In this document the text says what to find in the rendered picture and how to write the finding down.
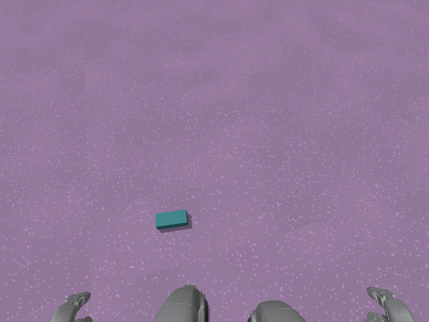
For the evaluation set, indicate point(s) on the small box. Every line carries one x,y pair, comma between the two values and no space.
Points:
171,219

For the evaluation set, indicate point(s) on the left robot hand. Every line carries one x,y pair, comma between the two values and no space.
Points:
67,311

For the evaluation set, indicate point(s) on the right robot hand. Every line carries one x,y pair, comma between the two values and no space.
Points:
395,309

